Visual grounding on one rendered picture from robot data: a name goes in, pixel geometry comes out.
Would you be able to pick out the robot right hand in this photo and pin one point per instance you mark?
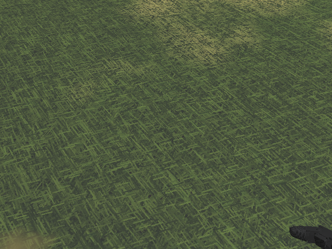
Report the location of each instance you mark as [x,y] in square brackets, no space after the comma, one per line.
[321,236]

